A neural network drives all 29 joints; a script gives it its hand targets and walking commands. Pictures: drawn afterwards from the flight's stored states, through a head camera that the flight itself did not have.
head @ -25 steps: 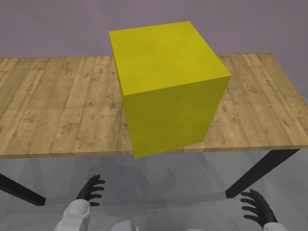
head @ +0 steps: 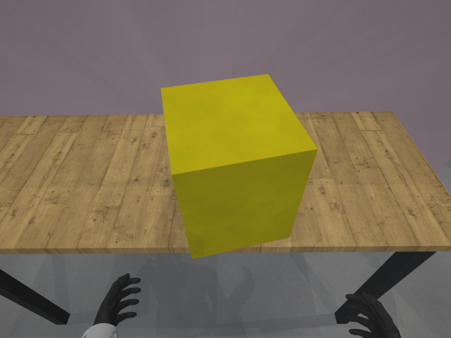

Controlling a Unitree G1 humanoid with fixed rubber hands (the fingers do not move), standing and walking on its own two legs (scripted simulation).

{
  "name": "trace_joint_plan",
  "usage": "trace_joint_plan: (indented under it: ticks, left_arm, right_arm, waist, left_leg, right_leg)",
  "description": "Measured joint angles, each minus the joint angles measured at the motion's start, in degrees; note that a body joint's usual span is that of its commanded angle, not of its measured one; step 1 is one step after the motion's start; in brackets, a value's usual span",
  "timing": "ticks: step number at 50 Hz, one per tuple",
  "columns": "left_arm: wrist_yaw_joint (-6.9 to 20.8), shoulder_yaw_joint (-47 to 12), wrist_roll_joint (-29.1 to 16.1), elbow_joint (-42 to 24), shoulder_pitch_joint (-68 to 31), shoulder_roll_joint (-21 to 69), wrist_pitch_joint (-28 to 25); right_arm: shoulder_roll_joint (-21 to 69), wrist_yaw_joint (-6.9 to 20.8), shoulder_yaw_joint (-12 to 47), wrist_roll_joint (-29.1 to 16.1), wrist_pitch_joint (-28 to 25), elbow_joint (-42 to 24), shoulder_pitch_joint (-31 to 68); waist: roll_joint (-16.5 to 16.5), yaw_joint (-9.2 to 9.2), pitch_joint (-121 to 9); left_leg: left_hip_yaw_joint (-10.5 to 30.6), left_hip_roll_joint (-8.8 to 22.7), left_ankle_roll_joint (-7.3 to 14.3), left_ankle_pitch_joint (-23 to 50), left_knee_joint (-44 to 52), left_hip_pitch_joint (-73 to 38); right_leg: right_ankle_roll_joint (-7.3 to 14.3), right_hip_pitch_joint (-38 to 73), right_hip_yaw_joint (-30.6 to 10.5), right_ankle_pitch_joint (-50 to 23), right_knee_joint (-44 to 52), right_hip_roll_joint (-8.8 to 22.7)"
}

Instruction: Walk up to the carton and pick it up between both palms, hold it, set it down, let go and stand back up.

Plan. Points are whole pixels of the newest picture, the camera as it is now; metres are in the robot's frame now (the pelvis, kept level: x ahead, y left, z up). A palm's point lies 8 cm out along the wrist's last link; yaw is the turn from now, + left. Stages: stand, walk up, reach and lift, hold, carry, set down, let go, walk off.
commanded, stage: reach and lift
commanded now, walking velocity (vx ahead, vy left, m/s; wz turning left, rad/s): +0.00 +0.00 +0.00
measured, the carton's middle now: (229, 168) +0.40 +0.02 +0.09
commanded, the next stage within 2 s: none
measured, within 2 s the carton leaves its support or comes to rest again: neither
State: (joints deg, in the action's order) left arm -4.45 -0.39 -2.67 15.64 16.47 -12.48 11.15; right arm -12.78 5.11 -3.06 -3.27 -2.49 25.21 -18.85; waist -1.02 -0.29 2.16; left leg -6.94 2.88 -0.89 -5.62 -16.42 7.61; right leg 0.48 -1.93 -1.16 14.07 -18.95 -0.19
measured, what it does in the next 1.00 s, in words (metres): stands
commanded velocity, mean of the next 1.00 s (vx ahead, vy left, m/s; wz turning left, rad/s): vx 0.00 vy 0.00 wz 0.00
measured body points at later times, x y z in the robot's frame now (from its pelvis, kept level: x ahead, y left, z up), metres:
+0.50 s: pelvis +0.02 -0.01 +0.00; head +0.01 +0.00 +0.45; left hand +0.19 +0.21 +0.00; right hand +0.20 -0.23 +0.00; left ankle +0.04 +0.13 -0.75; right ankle -0.04 -0.11 -0.75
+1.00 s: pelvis +0.00 -0.03 +0.00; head +0.00 -0.03 +0.45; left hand +0.22 +0.20 +0.07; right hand +0.27 -0.22 +0.06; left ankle +0.04 +0.13 -0.75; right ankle -0.04 -0.11 -0.75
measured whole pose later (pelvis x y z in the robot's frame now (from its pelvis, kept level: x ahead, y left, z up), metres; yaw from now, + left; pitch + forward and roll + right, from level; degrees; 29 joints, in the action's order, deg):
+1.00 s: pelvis +0.00 -0.03 +0.00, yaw +1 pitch -2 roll +1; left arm -8.7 3.7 -7.7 -18.2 13.0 -6.8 23.4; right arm -18.6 -1.6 1.5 -20.5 8.1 -3.4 -8.8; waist -1.3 -3.4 2.6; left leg -5.0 4.9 -3.0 -3.1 -13.6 7.8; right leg 3.2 -2.7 0.5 13.3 -18.3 -2.6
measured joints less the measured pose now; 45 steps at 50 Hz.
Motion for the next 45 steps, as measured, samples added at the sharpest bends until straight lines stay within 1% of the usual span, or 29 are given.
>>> trace_joint_plan:
  ticks: [10, 21, 32, 39, 45]
  left_arm:
    - [-0.9, 0.1, 0.7, -7.8, 4.4, 1.5, -2.4]
    - [-2.1, 0.0, 0.2, -17.3, 8.2, 2.8, -2.0]
    - [-3.5, 0.3, -2.0, -25.2, 6.2, 3.7, 1.5]
    - [-4.1, 1.2, -3.3, -29.3, 3.5, 4.5, 4.5]
    - [-4.6, 2.2, -4.3, -32.8, 0.6, 5.3, 7.9]
  right_arm:
    - [-1.6, -0.1, 2.2, -5.1, -1.4, -5.8, -2.4]
    - [-3.0, -0.4, 3.3, -9.5, -0.1, -15.1, -4.9]
    - [-4.3, -1.7, 3.2, -12.8, 3.5, -23.5, -2.6]
    - [-5.3, -3.0, 3.6, -14.9, 5.6, -26.8, 1.1]
    - [-5.7, -4.6, 3.9, -16.5, 7.5, -28.8, 5.1]
  waist:
    - [-0.9, -0.81, -1.4]
    - [-1.0, -1.52, -2.0]
    - [-0.5, -2.36, -1.7]
    - [-0.4, -2.73, -1.3]
    - [-0.3, -2.99, -0.7]
  left_leg:
    - [0.6, 0.1, -0.5, 0.1, 1.7, -0.8]
    - [0.9, 0.3, -0.8, 0.0, 2.1, -1.2]
    - [1.1, 1.0, -1.3, 0.7, 2.2, -0.3]
    - [1.6, 1.4, -1.7, 1.4, 2.3, 0.2]
    - [1.9, 1.8, -2.0, 2.0, 2.3, 0.5]
  right_leg:
    - [0.4, 1.7, 0.6, -0.7, 3.3, -0.2]
    - [0.8, 2.7, 0.9, -1.0, 4.7, -0.5]
    - [1.4, 1.3, 1.0, -1.0, 3.7, -1.2]
    - [2.0, 0.3, 1.4, -1.0, 2.6, -1.7]
    - [2.4, -0.4, 1.7, -0.8, 1.5, -2.1]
